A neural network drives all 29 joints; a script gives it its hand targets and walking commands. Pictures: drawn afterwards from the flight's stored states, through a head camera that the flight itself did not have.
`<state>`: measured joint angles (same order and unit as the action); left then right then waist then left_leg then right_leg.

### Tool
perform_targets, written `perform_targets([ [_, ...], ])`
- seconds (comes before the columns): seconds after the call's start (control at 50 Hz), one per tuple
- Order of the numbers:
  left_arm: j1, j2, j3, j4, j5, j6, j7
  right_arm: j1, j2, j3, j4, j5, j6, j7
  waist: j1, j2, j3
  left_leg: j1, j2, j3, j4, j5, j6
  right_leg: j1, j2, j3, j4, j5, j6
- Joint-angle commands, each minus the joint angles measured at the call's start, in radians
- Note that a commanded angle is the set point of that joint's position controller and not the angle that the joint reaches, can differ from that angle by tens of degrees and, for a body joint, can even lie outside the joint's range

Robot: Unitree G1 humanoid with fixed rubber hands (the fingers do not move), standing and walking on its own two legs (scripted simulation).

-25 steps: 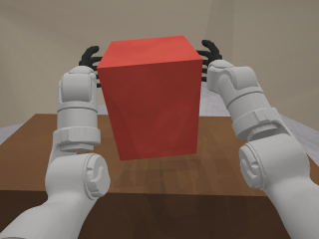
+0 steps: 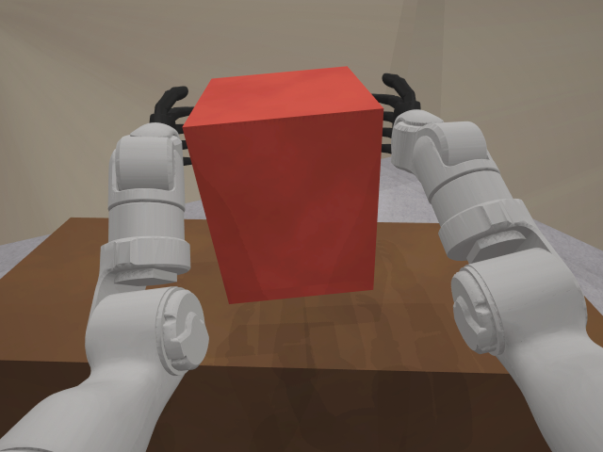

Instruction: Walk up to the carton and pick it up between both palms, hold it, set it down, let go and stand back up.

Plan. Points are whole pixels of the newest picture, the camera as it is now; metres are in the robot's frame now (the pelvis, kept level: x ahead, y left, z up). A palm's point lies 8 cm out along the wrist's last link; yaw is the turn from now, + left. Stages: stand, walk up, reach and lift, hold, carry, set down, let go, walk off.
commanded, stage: hold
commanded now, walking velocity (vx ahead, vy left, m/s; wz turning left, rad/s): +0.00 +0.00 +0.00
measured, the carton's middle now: (290, 181) +0.41 +0.01 +0.26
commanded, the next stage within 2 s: none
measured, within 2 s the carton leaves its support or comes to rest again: neither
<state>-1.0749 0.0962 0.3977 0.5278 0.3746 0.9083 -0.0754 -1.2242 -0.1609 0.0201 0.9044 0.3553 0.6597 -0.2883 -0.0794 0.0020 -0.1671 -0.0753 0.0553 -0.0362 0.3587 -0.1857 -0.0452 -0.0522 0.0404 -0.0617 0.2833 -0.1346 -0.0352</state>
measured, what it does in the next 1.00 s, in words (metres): stands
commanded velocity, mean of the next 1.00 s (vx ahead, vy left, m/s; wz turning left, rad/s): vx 0.00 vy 0.00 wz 0.00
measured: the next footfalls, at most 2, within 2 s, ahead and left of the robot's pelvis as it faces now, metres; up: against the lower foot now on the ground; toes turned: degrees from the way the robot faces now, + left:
none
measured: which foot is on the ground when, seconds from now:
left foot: down 0.00-1.00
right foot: down 0.00-1.00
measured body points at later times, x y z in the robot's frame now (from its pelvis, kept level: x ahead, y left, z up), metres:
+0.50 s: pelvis +0.00 +0.00 +0.00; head -0.10 +0.01 +0.44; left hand +0.38 +0.16 +0.33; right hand +0.38 -0.14 +0.33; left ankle +0.01 +0.15 -0.75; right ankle +0.02 -0.09 -0.75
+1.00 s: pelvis +0.00 +0.00 +0.00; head -0.10 +0.01 +0.44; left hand +0.38 +0.16 +0.33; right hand +0.38 -0.14 +0.34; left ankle +0.01 +0.15 -0.75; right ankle +0.02 -0.09 -0.75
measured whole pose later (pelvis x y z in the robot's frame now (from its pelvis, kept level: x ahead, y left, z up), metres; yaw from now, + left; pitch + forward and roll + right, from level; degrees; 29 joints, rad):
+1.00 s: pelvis +0.00 +0.00 +0.00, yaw +0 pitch -5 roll -1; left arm -1.08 0.11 0.38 0.53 0.36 0.90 -0.07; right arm -1.21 -0.16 0.02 0.89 0.36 0.65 -0.30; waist -0.08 0.00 -0.17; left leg -0.09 0.06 -0.05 0.36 -0.18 -0.05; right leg -0.06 0.04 -0.07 0.28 -0.13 -0.04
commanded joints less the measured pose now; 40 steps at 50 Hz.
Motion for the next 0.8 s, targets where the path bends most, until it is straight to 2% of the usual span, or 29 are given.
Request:
perform_targets([
  [0.0,-0.730,-0.482,-0.261,-0.124,-0.248,-0.096,-0.166,-0.708,0.564,0.087,-0.291,0.147,-0.055,0.162,0.004,0.030,-0.269,-0.062,-0.085,0.021,-0.048,0.150,0.004,0.149,0.032,0.071,-0.019,0.090,0.056],
  [0.02,-0.741,-0.511,-0.286,-0.089,-0.252,-0.095,-0.166,-0.702,0.542,0.064,-0.268,0.130,-0.054,0.161,-0.028,0.049,-0.238,-0.059,-0.083,0.013,-0.061,0.112,-0.001,0.125,0.034,0.058,-0.019,0.071,0.055],
  [0.04,-0.721,-0.505,-0.280,-0.112,-0.251,-0.097,-0.167,-0.681,0.554,0.075,-0.268,0.134,-0.055,0.159,-0.014,0.044,-0.247,-0.055,-0.086,0.019,-0.055,0.143,0.002,0.140,0.031,0.066,-0.021,0.097,0.056],
  [0.06,-0.716,-0.513,-0.296,-0.104,-0.256,-0.097,-0.166,-0.688,0.531,0.075,-0.280,0.138,-0.062,0.159,-0.030,0.052,-0.261,-0.046,-0.084,0.011,-0.050,0.156,-0.005,0.135,0.035,0.066,-0.019,0.111,0.054],
  [0.08,-0.698,-0.507,-0.277,-0.104,-0.250,-0.097,-0.165,-0.709,0.550,0.088,-0.315,0.146,-0.070,0.156,-0.008,0.038,-0.266,-0.039,-0.089,0.021,-0.041,0.189,0.001,0.148,0.036,0.065,-0.017,0.131,0.058],
  [0.1,-0.711,-0.507,-0.298,-0.087,-0.256,-0.096,-0.167,-0.703,0.509,0.061,-0.297,0.134,-0.067,0.151,-0.047,0.060,-0.256,-0.048,-0.086,0.013,-0.043,0.146,-0.006,0.135,0.030,0.070,-0.025,0.116,0.057],
  [0.12,-0.693,-0.500,-0.286,-0.102,-0.246,-0.093,-0.167,-0.708,0.539,0.093,-0.308,0.149,-0.063,0.150,-0.016,0.039,-0.273,-0.052,-0.091,0.016,-0.043,0.175,0.001,0.161,0.035,0.067,-0.014,0.140,0.059],
  [0.16,-0.694,-0.501,-0.284,-0.126,-0.252,-0.094,-0.170,-0.686,0.542,0.104,-0.320,0.158,-0.060,0.148,-0.014,0.042,-0.269,-0.034,-0.086,0.015,-0.036,0.196,0.000,0.155,0.034,0.069,-0.014,0.150,0.059],
  [0.18,-0.675,-0.507,-0.282,-0.101,-0.240,-0.088,-0.169,-0.700,0.517,0.093,-0.324,0.155,-0.060,0.146,-0.029,0.038,-0.270,-0.034,-0.086,0.010,-0.042,0.190,-0.001,0.163,0.036,0.062,-0.016,0.141,0.057],
  [0.26,-0.694,-0.492,-0.256,-0.111,-0.238,-0.094,-0.168,-0.718,0.554,0.106,-0.328,0.157,-0.062,0.150,0.009,0.022,-0.267,-0.057,-0.088,0.019,-0.049,0.163,0.012,0.164,0.032,0.063,-0.014,0.112,0.062],
  [0.3,-0.695,-0.495,-0.275,-0.143,-0.250,-0.099,-0.157,-0.706,0.571,0.125,-0.349,0.161,-0.068,0.148,0.001,0.011,-0.293,-0.037,-0.096,0.018,-0.033,0.202,0.014,0.174,0.033,0.064,-0.012,0.170,0.068],
  [0.32,-0.691,-0.507,-0.293,-0.157,-0.262,-0.099,-0.159,-0.719,0.553,0.138,-0.392,0.175,-0.075,0.144,-0.010,0.033,-0.330,-0.010,-0.095,0.019,-0.021,0.233,0.003,0.179,0.036,0.060,-0.008,0.192,0.069],
  [0.34,-0.696,-0.516,-0.301,-0.175,-0.265,-0.101,-0.151,-0.716,0.572,0.149,-0.390,0.184,-0.071,0.143,0.001,0.044,-0.333,-0.001,-0.095,0.022,-0.017,0.265,-0.004,0.183,0.047,0.052,-0.002,0.195,0.068],
  [0.36,-0.691,-0.513,-0.300,-0.146,-0.254,-0.094,-0.149,-0.708,0.533,0.118,-0.372,0.173,-0.069,0.143,-0.026,0.046,-0.298,-0.001,-0.088,0.011,-0.023,0.235,-0.010,0.156,0.047,0.051,-0.011,0.167,0.062],
  [0.38,-0.665,-0.502,-0.286,-0.151,-0.242,-0.088,-0.152,-0.672,0.549,0.131,-0.343,0.174,-0.059,0.145,-0.007,0.037,-0.290,-0.009,-0.087,0.014,-0.026,0.248,-0.006,0.170,0.046,0.059,-0.006,0.183,0.059],
  [0.42,-0.683,-0.488,-0.294,-0.139,-0.238,-0.085,-0.161,-0.687,0.540,0.114,-0.334,0.160,-0.055,0.139,-0.025,0.032,-0.269,-0.028,-0.093,0.018,-0.038,0.167,0.008,0.148,0.035,0.064,-0.019,0.131,0.066],
  [0.44,-0.675,-0.487,-0.284,-0.131,-0.228,-0.081,-0.162,-0.700,0.550,0.123,-0.346,0.168,-0.059,0.146,-0.002,0.037,-0.254,-0.044,-0.088,0.017,-0.045,0.169,0.007,0.158,0.038,0.066,-0.014,0.117,0.057],
  [0.46,-0.679,-0.504,-0.289,-0.133,-0.237,-0.081,-0.159,-0.724,0.541,0.124,-0.366,0.166,-0.062,0.146,-0.004,0.035,-0.263,-0.046,-0.082,0.016,-0.050,0.169,0.002,0.163,0.045,0.059,-0.004,0.119,0.059],
  [0.48,-0.682,-0.511,-0.308,-0.147,-0.259,-0.086,-0.163,-0.688,0.544,0.097,-0.343,0.153,-0.058,0.144,-0.029,0.039,-0.258,-0.056,-0.086,0.018,-0.051,0.158,0.000,0.172,0.041,0.061,-0.009,0.121,0.058],
  [0.5,-0.679,-0.515,-0.295,-0.154,-0.245,-0.087,-0.158,-0.711,0.561,0.122,-0.360,0.166,-0.061,0.149,0.001,0.028,-0.278,-0.057,-0.087,0.014,-0.054,0.189,0.000,0.186,0.051,0.058,-0.005,0.129,0.054],
  [0.52,-0.700,-0.521,-0.297,-0.129,-0.245,-0.086,-0.158,-0.727,0.547,0.107,-0.341,0.159,-0.059,0.148,-0.013,0.038,-0.256,-0.061,-0.085,0.011,-0.056,0.154,0.001,0.164,0.048,0.057,-0.004,0.097,0.057],
  [0.54,-0.721,-0.505,-0.280,-0.105,-0.235,-0.086,-0.156,-0.730,0.548,0.104,-0.321,0.151,-0.061,0.151,-0.004,0.049,-0.240,-0.070,-0.093,0.022,-0.064,0.126,0.006,0.158,0.046,0.050,-0.014,0.061,0.058],
  [0.58,-0.711,-0.515,-0.305,-0.127,-0.246,-0.088,-0.164,-0.685,0.539,0.083,-0.297,0.142,-0.056,0.154,-0.022,0.072,-0.253,-0.067,-0.084,0.019,-0.066,0.113,-0.004,0.142,0.039,0.064,-0.011,0.070,0.051],
  [0.6,-0.704,-0.501,-0.299,-0.125,-0.254,-0.087,-0.161,-0.711,0.542,0.099,-0.321,0.149,-0.058,0.155,-0.002,0.059,-0.261,-0.071,-0.080,0.021,-0.057,0.140,-0.002,0.157,0.041,0.067,-0.003,0.087,0.051],
  [0.62,-0.704,-0.516,-0.307,-0.143,-0.258,-0.090,-0.159,-0.701,0.548,0.091,-0.328,0.152,-0.059,0.150,-0.022,0.047,-0.275,-0.057,-0.085,0.013,-0.045,0.178,-0.004,0.165,0.038,0.068,-0.006,0.135,0.057],
  [0.64,-0.709,-0.518,-0.306,-0.147,-0.256,-0.090,-0.158,-0.698,0.549,0.104,-0.328,0.166,-0.058,0.153,-0.016,0.071,-0.292,-0.053,-0.090,0.013,-0.042,0.190,-0.008,0.168,0.039,0.068,-0.004,0.145,0.056],
  [0.7,-0.693,-0.485,-0.249,-0.066,-0.221,-0.083,-0.165,-0.718,0.533,0.082,-0.286,0.142,-0.051,0.157,0.004,0.032,-0.220,-0.068,-0.084,0.013,-0.059,0.122,0.007,0.131,0.034,0.068,-0.028,0.052,0.057],
  [0.74,-0.678,-0.473,-0.236,-0.063,-0.214,-0.082,-0.169,-0.706,0.539,0.083,-0.268,0.133,-0.051,0.161,0.011,0.020,-0.229,-0.074,-0.085,0.019,-0.071,0.108,0.017,0.141,0.036,0.063,-0.024,0.051,0.056],
  [0.78,-0.711,-0.488,-0.262,-0.053,-0.240,-0.088,-0.178,-0.702,0.531,0.048,-0.250,0.121,-0.048,0.155,-0.020,0.033,-0.212,-0.087,-0.089,0.023,-0.070,0.085,0.009,0.116,0.028,0.069,-0.026,0.041,0.056],
])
